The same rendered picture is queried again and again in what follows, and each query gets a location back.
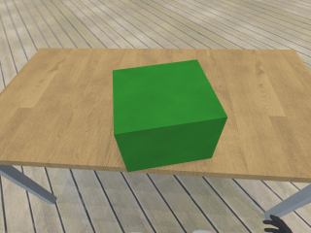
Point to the carton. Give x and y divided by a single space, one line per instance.
165 114

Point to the robot right hand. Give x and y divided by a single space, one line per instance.
277 222

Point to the table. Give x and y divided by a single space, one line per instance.
58 112

